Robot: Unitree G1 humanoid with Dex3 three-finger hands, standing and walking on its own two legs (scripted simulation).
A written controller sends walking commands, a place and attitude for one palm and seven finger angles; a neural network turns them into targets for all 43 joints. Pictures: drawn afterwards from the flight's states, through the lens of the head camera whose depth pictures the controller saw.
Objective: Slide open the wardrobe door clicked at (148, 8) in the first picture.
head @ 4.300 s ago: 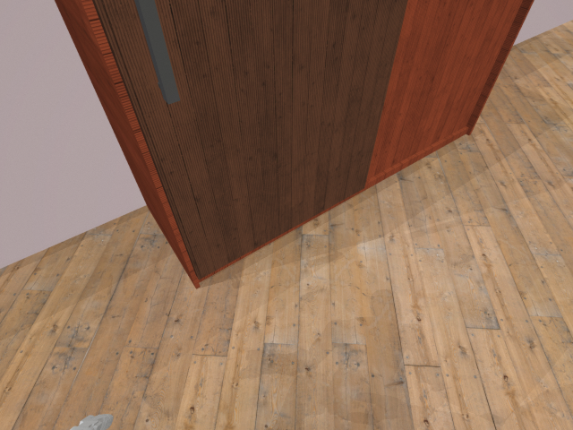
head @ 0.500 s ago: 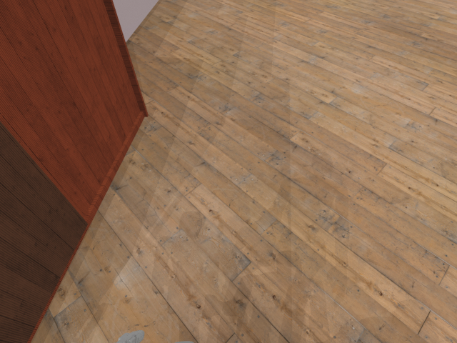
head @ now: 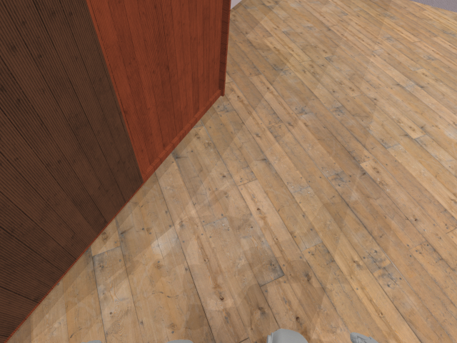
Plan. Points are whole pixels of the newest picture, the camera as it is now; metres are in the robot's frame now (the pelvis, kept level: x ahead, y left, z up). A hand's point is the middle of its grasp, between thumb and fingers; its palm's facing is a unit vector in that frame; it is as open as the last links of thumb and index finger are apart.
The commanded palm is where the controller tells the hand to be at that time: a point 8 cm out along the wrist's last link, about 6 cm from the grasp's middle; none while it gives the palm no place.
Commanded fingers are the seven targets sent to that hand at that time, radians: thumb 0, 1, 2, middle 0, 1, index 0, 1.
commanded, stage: turn to face it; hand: left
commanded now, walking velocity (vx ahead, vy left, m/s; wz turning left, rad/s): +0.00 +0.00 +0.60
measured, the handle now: out of the picture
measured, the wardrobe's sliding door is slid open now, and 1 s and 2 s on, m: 0.00 0.00 0.00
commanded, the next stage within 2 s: take the last steps up to it in 1.74 s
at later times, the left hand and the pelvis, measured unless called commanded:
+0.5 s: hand out of the picture +0.02 +0.17 -0.15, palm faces +0.31 -0.91 -0.27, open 7.4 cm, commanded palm none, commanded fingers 0.00 0.90 0.90 -0.20 -0.30 -0.20 -0.30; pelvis +0.01 -0.04 +0.00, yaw +19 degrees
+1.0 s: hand out of the picture +0.01 +0.23 -0.15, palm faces +0.58 -0.77 -0.29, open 7.4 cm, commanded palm none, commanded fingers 0.00 0.90 0.90 -0.20 -0.30 -0.20 -0.30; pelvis +0.03 -0.02 +0.00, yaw +36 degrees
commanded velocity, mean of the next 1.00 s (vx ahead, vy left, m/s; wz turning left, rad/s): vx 0.00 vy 0.00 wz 0.60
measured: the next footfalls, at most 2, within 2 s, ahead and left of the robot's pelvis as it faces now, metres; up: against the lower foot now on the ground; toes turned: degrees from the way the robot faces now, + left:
right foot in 0.24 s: +0.06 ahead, -0.16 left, +0.00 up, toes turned +6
left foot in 0.64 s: +0.00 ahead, +0.11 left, +0.00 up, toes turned +30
